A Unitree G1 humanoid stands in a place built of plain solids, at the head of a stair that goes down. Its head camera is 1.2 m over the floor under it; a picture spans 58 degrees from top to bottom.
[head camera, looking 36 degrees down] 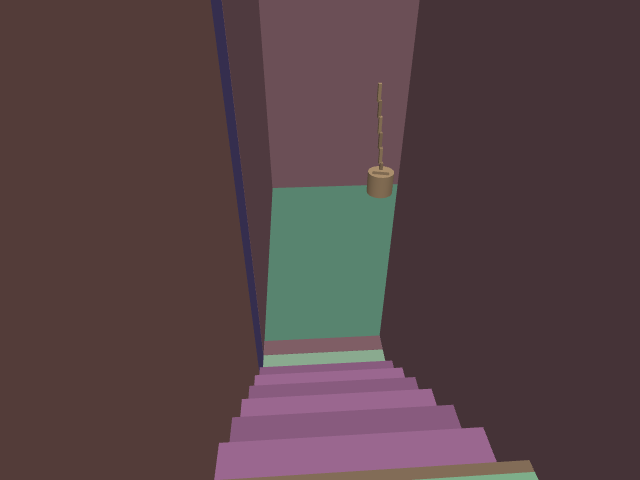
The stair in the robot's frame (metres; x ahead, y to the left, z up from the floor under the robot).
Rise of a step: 0.21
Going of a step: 0.22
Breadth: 0.91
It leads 4 degrees to the left of straight ahead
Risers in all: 7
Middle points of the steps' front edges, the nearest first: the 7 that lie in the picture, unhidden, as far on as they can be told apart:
0.59 -0.13 0.00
0.81 -0.11 -0.20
1.03 -0.10 -0.41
1.25 -0.09 -0.61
1.46 -0.07 -0.82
1.68 -0.06 -1.02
1.90 -0.04 -1.23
